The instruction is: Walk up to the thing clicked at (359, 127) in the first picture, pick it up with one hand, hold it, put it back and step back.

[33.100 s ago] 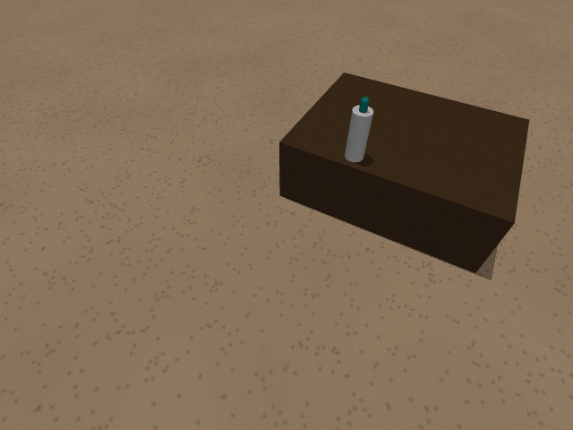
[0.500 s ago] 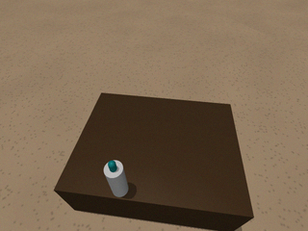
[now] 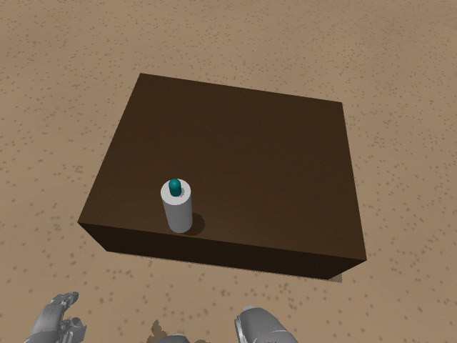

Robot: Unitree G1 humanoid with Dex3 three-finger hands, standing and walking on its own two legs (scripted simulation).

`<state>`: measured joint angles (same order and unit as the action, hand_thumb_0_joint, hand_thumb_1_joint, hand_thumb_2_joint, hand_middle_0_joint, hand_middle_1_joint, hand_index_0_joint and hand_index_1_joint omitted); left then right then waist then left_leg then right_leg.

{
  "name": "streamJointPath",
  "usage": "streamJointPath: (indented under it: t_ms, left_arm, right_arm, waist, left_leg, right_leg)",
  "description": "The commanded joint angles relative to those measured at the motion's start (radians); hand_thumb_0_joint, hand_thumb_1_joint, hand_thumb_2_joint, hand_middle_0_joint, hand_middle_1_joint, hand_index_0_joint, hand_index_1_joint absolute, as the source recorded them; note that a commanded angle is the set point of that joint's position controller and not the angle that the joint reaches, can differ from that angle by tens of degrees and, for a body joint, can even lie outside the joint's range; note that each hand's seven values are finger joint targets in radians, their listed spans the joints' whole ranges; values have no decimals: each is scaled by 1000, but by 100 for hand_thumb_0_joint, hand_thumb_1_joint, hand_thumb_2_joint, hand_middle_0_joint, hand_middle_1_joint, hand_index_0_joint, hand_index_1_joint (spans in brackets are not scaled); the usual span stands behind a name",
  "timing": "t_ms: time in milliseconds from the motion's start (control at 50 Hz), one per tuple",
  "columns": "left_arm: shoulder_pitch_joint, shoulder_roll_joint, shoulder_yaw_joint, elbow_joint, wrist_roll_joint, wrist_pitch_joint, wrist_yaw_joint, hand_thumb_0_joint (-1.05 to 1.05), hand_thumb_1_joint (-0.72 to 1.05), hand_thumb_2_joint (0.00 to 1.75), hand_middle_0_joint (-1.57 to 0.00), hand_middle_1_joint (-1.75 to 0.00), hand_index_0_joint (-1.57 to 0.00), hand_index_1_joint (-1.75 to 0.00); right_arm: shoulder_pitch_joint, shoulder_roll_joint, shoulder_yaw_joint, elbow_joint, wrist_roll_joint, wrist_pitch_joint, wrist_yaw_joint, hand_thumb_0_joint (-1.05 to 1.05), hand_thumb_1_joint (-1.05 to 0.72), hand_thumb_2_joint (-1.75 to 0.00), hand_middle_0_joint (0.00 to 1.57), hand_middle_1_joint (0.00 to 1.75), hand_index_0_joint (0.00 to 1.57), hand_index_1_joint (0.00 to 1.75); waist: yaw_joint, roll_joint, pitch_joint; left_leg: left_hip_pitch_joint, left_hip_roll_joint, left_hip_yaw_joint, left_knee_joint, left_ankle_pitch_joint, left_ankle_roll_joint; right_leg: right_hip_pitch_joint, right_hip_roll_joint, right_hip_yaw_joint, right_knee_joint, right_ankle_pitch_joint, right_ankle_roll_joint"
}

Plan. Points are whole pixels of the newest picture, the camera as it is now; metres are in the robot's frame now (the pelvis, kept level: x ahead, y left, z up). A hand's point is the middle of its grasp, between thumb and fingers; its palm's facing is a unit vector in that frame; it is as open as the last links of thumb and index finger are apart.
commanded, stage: step back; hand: left
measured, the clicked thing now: (177, 204) +0.49 +0.11 -0.30
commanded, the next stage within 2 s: none
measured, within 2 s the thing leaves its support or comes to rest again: neither
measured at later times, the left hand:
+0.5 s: hand out of the picture +0.04 +0.27 -0.13, palm faces -0.07 -0.91 -0.41, open 7.3 cm
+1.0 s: hand out of the picture -0.16 +0.28 -0.16, palm faces -0.15 -0.91 -0.39, open 7.3 cm
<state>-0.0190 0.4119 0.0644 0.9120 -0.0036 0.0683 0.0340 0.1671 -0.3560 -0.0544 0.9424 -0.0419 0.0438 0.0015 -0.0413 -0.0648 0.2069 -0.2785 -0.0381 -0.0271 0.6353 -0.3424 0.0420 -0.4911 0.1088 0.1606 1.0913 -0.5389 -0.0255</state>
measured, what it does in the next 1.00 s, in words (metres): walks backwards: right foot, then left foot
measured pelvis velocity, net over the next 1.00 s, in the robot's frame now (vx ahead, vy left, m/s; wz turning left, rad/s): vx -0.25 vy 0.01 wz -0.16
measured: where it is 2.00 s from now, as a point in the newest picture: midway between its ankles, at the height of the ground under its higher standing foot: outside the picture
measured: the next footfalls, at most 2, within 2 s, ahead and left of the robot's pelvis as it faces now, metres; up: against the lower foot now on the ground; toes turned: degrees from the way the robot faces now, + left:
right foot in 0.24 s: -0.02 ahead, -0.10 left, +0.00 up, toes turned -1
left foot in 0.60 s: -0.09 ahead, +0.14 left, +0.00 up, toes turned -6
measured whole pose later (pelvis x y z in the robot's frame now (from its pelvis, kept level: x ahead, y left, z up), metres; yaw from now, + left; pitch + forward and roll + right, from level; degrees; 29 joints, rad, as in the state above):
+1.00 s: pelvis -0.25 +0.01 -0.01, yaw -9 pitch -2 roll +1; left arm 0.23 0.41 0.09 0.86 0.02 0.07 -0.01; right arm 0.08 -0.38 -0.04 0.78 -0.03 0.02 -0.01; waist 0.03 -0.04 0.19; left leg -0.41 0.07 0.03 0.62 -0.17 -0.02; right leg -0.24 0.01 0.09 0.76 -0.46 0.02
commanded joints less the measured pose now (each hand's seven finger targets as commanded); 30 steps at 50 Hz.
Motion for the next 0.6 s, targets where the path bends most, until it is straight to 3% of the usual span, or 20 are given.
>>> streamJointPath:
  t_ms: [0, 80, 120, 140, 180, 200, 220, 240, 260, 280, 300, 320, 340, 360, 420, 460, 500, 540, 560, 580]
  left_arm:
    - [120, 160, 43, -62, 4, -23, 13, 0, 90, 90, -20, -30, -20, -30]
    - [67, 143, 45, -113, 17, -44, 2, 0, 90, 90, -20, -30, -20, -30]
    - [88, 138, 49, -118, 17, -49, -4, 0, 90, 90, -20, -30, -20, -30]
    - [124, 127, 48, -112, 18, -51, -5, 0, 90, 90, -20, -30, -20, -30]
    - [179, 119, 53, -92, 23, -57, -8, 0, 90, 90, -20, -30, -20, -30]
    - [225, 115, 54, -72, 28, -61, -7, 0, 90, 90, -20, -30, -20, -30]
    - [233, 152, 63, -72, 34, -67, -4, 0, 90, 90, -20, -30, -20, -30]
    - [220, 211, 75, -82, 39, -72, -4, 0, 90, 90, -20, -30, -20, -30]
    - [164, 286, 85, -112, 30, -66, -9, 0, 90, 90, -20, -30, -20, -30]
    - [119, 298, 91, -147, 37, -71, -7, 0, 90, 90, -20, -30, -20, -30]
    - [125, 249, 86, -151, 30, -69, -6, 0, 90, 90, -20, -30, -20, -30]
    - [115, 208, 77, -159, 17, -67, -5, 0, 90, 90, -20, -30, -20, -30]
    - [93, 186, 73, -168, 21, -65, -1, 0, 90, 90, -20, -30, -20, -30]
    - [103, 172, 72, -167, 24, -62, 0, 0, 90, 90, -20, -30, -20, -30]
    - [169, 167, 70, -178, 34, -55, -2, 0, 90, 90, -20, -30, -20, -30]
    - [183, 170, 72, -187, 40, -46, -1, 0, 90, 90, -20, -30, -20, -30]
    - [188, 178, 71, -194, 35, -37, -5, 0, 90, 90, -20, -30, -20, -30]
    - [148, 198, 69, -213, 22, -26, -12, 0, 90, 90, -20, -30, -20, -30]
    - [140, 182, 62, -220, 17, -18, -16, 0, 90, 90, -20, -30, -20, -30]
    - [167, 144, 54, -226, 14, -15, -19, 0, 90, 90, -20, -30, -20, -30]
  right_arm:
    - [-45, -245, -62, -118, 12, -38, -39, 0, -90, -90, 20, 30, 20, 30]
    - [53, -240, -68, -109, 22, -34, -46, 0, -90, -90, 20, 30, 20, 30]
    - [40, -256, -66, -120, 23, -31, -44, 0, -90, -90, 20, 30, 20, 30]
    - [10, -267, -68, -130, 26, -28, -42, 0, -90, -90, 20, 30, 20, 30]
    - [-18, -266, -63, -139, 33, -21, -38, 0, -90, -90, 20, 30, 20, 30]
    - [-44, -266, -62, -144, 38, -17, -36, 0, -90, -90, 20, 30, 20, 30]
    - [-56, -233, -49, -150, 50, -17, -32, 0, -90, -90, 20, 30, 20, 30]
    - [-70, -209, -40, -166, 57, -18, -29, 0, -90, -90, 20, 30, 20, 30]
    - [-89, -201, -41, -170, 53, -8, -33, 0, -90, -90, 20, 30, 20, 30]
    - [-64, -224, -54, -149, 44, -1, -41, 0, -90, -90, 20, 30, 20, 30]
    - [-26, -245, -57, -128, 43, -4, -36, 0, -90, -90, 20, 30, 20, 30]
    - [-21, -241, -50, -117, 49, -7, -32, 0, -90, -90, 20, 30, 20, 30]
    - [-8, -224, -43, -110, 53, -11, -31, 0, -90, -90, 20, 30, 20, 30]
    - [-7, -214, -38, -108, 52, -15, -33, 0, -90, -90, 20, 30, 20, 30]
    - [-12, -196, -22, -132, 53, -23, -38, 0, -90, -90, 20, 30, 20, 30]
    - [-15, -186, -23, -142, 46, -26, -39, 0, -90, -90, 20, 30, 20, 30]
    - [4, -186, -31, -138, 39, -33, -37, 0, -90, -90, 20, 30, 20, 30]
    - [77, -183, -41, -113, 25, -40, -35, 0, -90, -90, 20, 30, 20, 30]
    - [90, -196, -52, -105, 17, -44, -33, 0, -90, -90, 20, 30, 20, 30]
    - [58, -256, -71, -119, 1, -48, -33, 0, -90, -90, 20, 30, 20, 30]
  waist:
    - [52, 221, -286]
    - [-13, 176, -283]
    - [-8, 177, -278]
    - [8, 199, -291]
    - [32, 176, -299]
    - [55, 160, -309]
    - [54, 96, -331]
    - [54, -54, -312]
    - [77, -227, -240]
    - [73, -213, -189]
    - [56, -132, -162]
    - [51, -52, -172]
    - [38, -50, -192]
    - [46, -40, -211]
    - [81, -40, -242]
    - [87, -102, -251]
    - [81, -143, -271]
    - [34, -143, -292]
    - [28, -103, -289]
    - [42, 35, -289]
  left_leg:
    - [316, 272, -231, -113, 785, 173]
    - [413, 284, -235, -88, 797, 197]
    - [358, 274, -211, -76, 778, 182]
    - [324, 273, -194, -60, 733, 176]
    - [247, 233, -151, -11, 652, 136]
    - [192, 219, -130, 21, 583, 113]
    - [94, 181, -108, 61, 462, 74]
    - [-82, 85, -64, 155, 232, 20]
    - [-128, -59, -1, 363, -213, -21]
    - [-98, -36, -106, 542, -328, -38]
    - [-98, -21, -147, 556, -299, -41]
    - [-122, -59, -149, 563, -250, -38]
    - [-154, -83, -146, 573, -221, -38]
    - [-161, -94, -131, 562, -192, -46]
    - [-184, -78, -79, 390, -169, -63]
    - [-170, -35, -41, 223, -185, -69]
    - [-119, 1, -8, 35, -143, -61]
    - [28, 6, 32, -197, 62, -41]
    - [103, 21, 2, -259, 199, -33]
    - [179, 155, -196, -276, 262, 10]
  right_leg:
    - [-76, -21, 15, 89, 28, 21]
    - [-53, -50, -35, -159, 21, 46]
    - [27, -70, -81, -286, 43, 35]
    - [80, -82, -106, -367, 69, 24]
    - [202, -73, -139, -562, 212, 0]
    - [285, -76, -150, -685, 373, -8]
    - [388, -131, -53, -678, 539, -31]
    - [429, -275, 153, -666, 674, -106]
    - [287, -475, 365, -734, 750, -286]
    - [171, -540, 441, -739, 774, -347]
    - [175, -499, 375, -712, 795, -324]
    - [218, -414, 215, -685, 824, -277]
    - [270, -364, 137, -660, 868, -242]
    - [296, -323, 90, -644, 854, -207]
    - [416, -275, 55, -597, 851, -180]
    - [458, -293, 59, -591, 831, -182]
    - [482, -292, 64, -560, 800, -167]
    - [406, -277, 46, -486, 741, -132]
    - [319, -250, 40, -456, 628, -92]
    - [166, -164, 22, -374, 427, -46]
